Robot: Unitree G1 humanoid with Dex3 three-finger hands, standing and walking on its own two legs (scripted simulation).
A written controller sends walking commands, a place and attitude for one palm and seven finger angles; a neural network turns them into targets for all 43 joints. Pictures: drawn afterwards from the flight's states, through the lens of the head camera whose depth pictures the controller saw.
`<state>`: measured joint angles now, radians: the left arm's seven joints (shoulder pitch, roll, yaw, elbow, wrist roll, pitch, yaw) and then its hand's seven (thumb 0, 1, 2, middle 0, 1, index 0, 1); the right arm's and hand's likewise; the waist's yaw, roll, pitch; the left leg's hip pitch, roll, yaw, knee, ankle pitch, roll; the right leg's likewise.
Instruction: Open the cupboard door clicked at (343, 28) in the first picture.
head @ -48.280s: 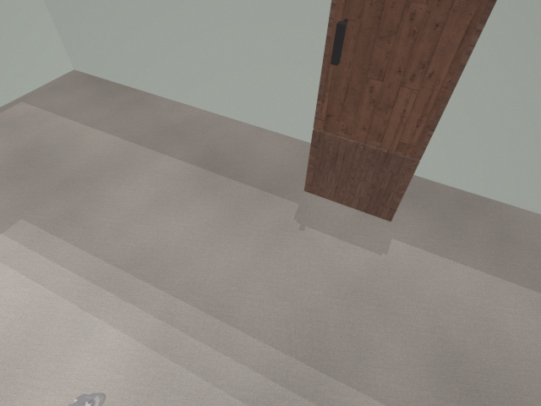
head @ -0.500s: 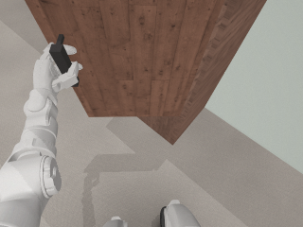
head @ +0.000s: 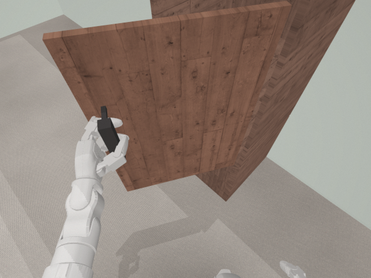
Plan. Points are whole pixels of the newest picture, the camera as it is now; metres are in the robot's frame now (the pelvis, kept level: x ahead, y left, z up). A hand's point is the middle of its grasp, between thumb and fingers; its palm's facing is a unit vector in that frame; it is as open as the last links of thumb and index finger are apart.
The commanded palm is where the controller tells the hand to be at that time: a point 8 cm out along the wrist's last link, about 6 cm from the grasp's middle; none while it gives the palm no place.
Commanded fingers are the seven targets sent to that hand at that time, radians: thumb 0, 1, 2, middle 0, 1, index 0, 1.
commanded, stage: pull the door open along its arc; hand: left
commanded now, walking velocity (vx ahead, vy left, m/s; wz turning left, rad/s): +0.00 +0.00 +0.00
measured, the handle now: (112, 134) +0.41 +0.17 +0.06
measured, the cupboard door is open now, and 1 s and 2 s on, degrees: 60 80 81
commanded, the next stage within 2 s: open thumb and fingers to let go in 0.40 s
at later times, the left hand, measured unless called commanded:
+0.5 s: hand (153, 202) +0.25 +0.06 +0.07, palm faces +0.37 -0.93 -0.01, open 6.5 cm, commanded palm +0.21 +0.11 +0.06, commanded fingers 0.00 0.83 0.87 -0.40 -1.34 -0.40 -1.34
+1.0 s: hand (153, 200) +0.26 +0.07 +0.07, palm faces +0.39 -0.92 +0.01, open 12.2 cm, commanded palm +0.21 +0.11 +0.06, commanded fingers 0.00 -0.50 0.30 -0.27 -1.00 -0.27 -1.00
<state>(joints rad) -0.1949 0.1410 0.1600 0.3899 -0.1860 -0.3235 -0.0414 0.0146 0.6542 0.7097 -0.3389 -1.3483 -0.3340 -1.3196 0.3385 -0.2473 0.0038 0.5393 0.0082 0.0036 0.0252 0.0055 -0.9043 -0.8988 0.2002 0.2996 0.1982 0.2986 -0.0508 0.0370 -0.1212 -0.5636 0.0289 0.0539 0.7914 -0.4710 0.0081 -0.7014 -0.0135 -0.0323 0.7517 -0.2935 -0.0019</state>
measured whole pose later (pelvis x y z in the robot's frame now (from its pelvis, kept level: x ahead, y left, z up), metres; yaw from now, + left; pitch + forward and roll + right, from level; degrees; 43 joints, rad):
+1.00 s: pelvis -0.02 -0.03 +0.00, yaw +4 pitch +7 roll +1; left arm 0.14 -0.09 -0.20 0.04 0.05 -0.21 0.49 0.01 -0.22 0.42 -0.32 -1.22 -0.32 -1.22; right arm 0.22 -0.21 0.01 0.56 -0.07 -0.04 -0.03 0.01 -0.90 -0.90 0.20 0.30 0.20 0.30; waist 0.00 0.04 -0.09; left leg -0.49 0.02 -0.02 0.82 -0.46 -0.03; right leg -0.62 -0.04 -0.10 0.82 -0.33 -0.05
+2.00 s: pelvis -0.02 +0.00 -0.01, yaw +2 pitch +8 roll +0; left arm 0.30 0.08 -0.21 -0.19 -0.04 -0.16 0.00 -0.01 -0.50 0.30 -0.20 -0.36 -0.20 -0.37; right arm 0.27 -0.21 0.06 0.44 -0.01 -0.12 -0.01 0.01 -0.90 -0.90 0.20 0.30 0.20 0.30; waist 0.00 0.03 -0.08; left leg -0.52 0.00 0.02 0.89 -0.51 0.01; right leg -0.66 -0.05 -0.05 0.87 -0.35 0.00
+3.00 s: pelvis -0.02 +0.00 -0.02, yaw +3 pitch +7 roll -2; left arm 0.51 0.24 0.09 -0.35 -0.24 -0.15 -0.21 -0.01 -0.50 0.30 -0.16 -0.30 -0.15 -0.30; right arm 0.29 -0.23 0.06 0.46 0.04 -0.20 -0.06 0.01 -0.90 -0.90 0.20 0.30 0.20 0.30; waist 0.01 0.05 -0.10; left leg -0.53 0.02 -0.02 0.96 -0.54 0.01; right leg -0.63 -0.04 -0.09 0.88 -0.37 0.00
